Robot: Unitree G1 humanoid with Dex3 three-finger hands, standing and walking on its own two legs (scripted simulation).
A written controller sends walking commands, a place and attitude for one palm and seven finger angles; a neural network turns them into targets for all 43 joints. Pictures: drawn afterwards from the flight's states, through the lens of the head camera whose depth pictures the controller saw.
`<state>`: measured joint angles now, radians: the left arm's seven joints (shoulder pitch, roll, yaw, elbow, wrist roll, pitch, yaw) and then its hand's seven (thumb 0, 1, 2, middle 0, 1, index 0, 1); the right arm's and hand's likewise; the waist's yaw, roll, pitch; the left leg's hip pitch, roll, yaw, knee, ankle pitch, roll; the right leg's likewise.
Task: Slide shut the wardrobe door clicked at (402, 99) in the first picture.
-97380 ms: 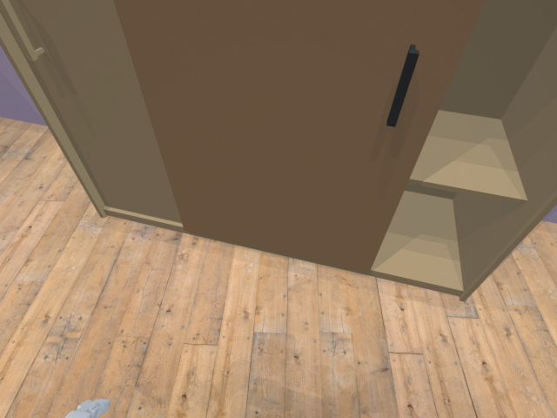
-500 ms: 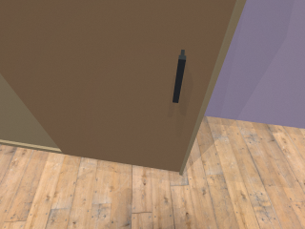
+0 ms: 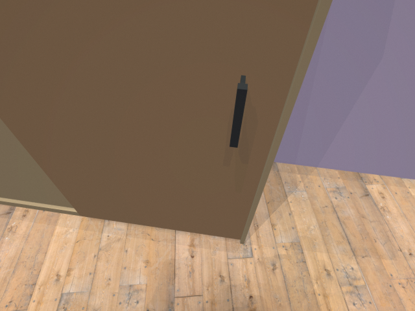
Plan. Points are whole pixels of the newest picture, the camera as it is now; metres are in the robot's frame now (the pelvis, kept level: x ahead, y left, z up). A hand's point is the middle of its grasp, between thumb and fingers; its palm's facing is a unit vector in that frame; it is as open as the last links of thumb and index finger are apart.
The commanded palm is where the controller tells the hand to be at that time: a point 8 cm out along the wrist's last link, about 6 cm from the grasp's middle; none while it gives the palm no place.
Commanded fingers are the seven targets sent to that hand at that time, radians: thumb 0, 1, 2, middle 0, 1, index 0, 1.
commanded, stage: look to check the result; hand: left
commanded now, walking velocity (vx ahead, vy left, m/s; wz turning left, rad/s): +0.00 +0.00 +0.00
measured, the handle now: (238, 113) +0.52 -0.04 +0.09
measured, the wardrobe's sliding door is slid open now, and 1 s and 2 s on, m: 0.00 0.00 0.00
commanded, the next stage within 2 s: walk to a spot facing it in 0.44 s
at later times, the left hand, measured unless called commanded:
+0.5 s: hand out of the picture +0.01 +0.16 -0.18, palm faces +0.01 -0.99 -0.17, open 7.3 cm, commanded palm none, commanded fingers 0.00 0.90 0.90 -0.20 -0.30 -0.20 -0.30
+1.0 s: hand out of the picture +0.08 +0.18 -0.18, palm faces -0.13 -0.96 -0.26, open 7.3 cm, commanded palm none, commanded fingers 0.00 0.90 0.90 -0.20 -0.30 -0.20 -0.30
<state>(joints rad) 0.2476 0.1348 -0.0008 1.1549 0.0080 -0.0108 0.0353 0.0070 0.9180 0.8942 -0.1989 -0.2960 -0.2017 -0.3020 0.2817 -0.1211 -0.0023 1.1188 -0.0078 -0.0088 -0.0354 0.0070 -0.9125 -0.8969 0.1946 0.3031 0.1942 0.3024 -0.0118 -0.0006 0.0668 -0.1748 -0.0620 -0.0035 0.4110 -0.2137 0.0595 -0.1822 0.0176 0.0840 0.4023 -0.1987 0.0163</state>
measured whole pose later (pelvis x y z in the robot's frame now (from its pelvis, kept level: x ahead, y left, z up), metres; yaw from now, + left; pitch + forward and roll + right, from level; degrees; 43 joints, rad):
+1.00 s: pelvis +0.01 -0.01 -0.02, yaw -12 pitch +0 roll +0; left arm 0.21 0.18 0.08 0.99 0.02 0.02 0.02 0.00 0.91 0.89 -0.20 -0.30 -0.20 -0.30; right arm 0.17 -0.20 -0.07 0.97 -0.01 0.05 -0.04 0.01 -0.91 -0.90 0.20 0.30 0.20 0.30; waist 0.01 0.04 0.15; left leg -0.36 0.01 0.06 0.92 -0.52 0.00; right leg -0.31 0.08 0.07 0.61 -0.29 -0.04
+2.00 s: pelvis +0.00 +0.02 -0.02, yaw -49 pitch +0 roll -1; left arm 0.08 0.23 0.06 0.88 0.02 0.05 -0.01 0.00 0.91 0.89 -0.20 -0.30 -0.20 -0.30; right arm 0.23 -0.25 -0.06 0.90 -0.02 0.06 -0.02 0.01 -0.91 -0.90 0.20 0.30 0.20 0.30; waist -0.04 0.02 0.15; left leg -0.43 0.10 0.06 0.97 -0.51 -0.06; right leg -0.32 0.03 0.03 0.60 -0.29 -0.01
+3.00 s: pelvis -0.02 -0.01 -0.01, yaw -84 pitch +1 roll +1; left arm 0.12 0.24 0.07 0.90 0.02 0.05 0.00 0.01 0.91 0.89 -0.20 -0.30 -0.20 -0.30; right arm 0.16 -0.24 -0.06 0.87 -0.01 0.05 -0.02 0.01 -0.91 -0.90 0.20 0.30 0.20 0.30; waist -0.01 -0.02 0.14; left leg -0.40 0.06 0.06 0.83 -0.45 -0.07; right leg -0.32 0.02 0.06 0.60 -0.29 -0.02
